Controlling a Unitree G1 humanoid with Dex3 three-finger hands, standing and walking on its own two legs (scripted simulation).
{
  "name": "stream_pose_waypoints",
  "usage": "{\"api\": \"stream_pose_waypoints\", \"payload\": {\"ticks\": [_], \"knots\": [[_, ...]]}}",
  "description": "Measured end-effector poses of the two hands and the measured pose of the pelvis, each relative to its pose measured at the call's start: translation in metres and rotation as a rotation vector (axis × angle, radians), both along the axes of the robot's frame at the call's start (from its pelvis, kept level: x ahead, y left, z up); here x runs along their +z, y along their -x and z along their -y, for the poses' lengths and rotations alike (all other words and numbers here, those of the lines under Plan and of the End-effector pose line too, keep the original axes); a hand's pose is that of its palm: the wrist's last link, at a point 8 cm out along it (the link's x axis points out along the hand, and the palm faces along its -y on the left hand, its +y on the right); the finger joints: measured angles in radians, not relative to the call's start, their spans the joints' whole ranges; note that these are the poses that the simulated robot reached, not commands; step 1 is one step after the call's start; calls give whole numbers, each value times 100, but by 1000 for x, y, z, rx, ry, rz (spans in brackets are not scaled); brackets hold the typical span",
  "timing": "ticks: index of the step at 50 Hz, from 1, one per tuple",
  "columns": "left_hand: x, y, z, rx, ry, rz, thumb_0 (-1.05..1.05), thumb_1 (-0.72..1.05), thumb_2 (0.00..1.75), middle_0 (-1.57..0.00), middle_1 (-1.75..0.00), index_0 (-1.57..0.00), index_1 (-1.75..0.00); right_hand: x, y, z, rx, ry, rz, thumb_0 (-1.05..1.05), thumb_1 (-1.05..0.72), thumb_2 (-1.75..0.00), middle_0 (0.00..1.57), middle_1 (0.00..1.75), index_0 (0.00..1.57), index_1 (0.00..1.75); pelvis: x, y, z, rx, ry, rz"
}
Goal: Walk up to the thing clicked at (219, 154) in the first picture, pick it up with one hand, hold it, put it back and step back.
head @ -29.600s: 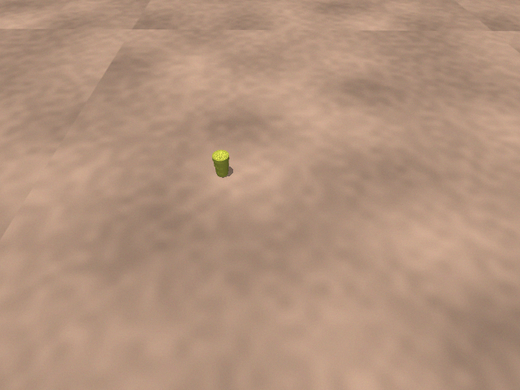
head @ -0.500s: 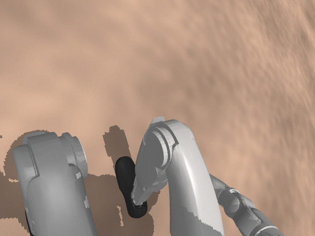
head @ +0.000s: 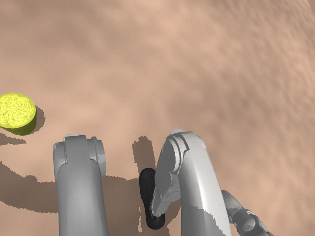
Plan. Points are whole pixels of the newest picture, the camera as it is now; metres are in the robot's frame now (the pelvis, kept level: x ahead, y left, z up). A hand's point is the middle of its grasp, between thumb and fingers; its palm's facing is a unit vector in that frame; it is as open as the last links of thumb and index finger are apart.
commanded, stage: home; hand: left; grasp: from the side
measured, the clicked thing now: (18, 118) +0.40 +0.31 -0.24
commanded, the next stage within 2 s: none
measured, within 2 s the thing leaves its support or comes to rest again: neither
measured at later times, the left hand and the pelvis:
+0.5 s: hand out of the picture +0.26 +0.36 +0.03, palm faces +0.29 -0.81 -0.50, open 17.3 cm; pelvis +0.02 -0.01 +0.13, yaw +8 degrees
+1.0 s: hand out of the picture +0.24 +0.26 +0.25, palm faces +0.33 -0.87 -0.37, open 17.4 cm; pelvis +0.08 -0.01 +0.35, yaw +12 degrees
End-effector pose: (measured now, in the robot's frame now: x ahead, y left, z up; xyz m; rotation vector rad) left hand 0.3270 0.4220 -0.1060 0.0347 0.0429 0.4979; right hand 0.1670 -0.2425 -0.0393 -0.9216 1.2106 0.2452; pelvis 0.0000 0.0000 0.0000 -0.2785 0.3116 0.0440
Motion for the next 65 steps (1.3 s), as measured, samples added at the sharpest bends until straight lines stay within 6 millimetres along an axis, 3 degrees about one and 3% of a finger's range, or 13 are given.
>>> {"api": "stream_pose_waypoints", "payload": {"ticks": [6,14,17,21,29,38,48,56,62,65], "knots": [[20,10,-10,-35,-53,-196,-2,-57,7,-6,-3,-5,-3,1,-21,-2,-110,-74,78,0,-90,-90,21,30,21,30,14,-2,4,21,-34,-68],[92,41,-34,21,-205,-407,-2,-52,8,-7,-5,-6,-5,1,-28,-1,-267,-183,96,0,-91,-90,21,30,20,30,45,-7,6,47,-78,-180],[117,59,-28,31,-234,-504,-2,-52,8,-7,-5,-6,-6,4,-29,-2,-322,-224,88,0,-90,-90,21,30,20,30,63,-9,7,54,-98,-217],[145,79,-4,21,-236,-620,-1,-52,7,-6,-5,-6,-6,20,-35,-7,-365,-273,89,1,-90,-90,21,30,20,30,93,-12,10,60,-123,-252],[213,99,50,18,-170,-733,-1,-52,7,-7,-5,-6,-6,94,-67,-16,-381,-335,190,1,-90,-90,21,30,20,30,172,-25,19,79,-162,-261],[300,106,83,64,-88,-781,-1,-52,7,-7,-5,-6,-6,203,-108,-15,-368,-365,373,1,-90,-90,21,30,20,30,259,-50,21,105,-192,-189],[379,112,123,42,5,-813,-1,-53,6,-6,-5,-6,-5,303,-118,-16,-378,-367,482,1,-90,-90,21,30,20,30,340,-76,15,137,-211,-63],[443,117,145,4,24,-783,-1,-53,6,-6,-5,-6,-5,353,-113,-29,-405,-393,540,1,-89,-90,21,30,20,30,386,-93,5,155,-227,42],[485,119,158,-27,15,-712,-1,-53,6,-6,-5,-6,-5,372,-117,-43,-409,-444,588,1,-89,-90,21,30,20,30,404,-102,-1,161,-237,99],[496,122,162,-34,17,-689,-1,-53,6,-6,-5,-5,-5,378,-122,-49,-398,-469,606,1,-89,-90,21,30,20,30,408,-104,-3,164,-241,116]]}}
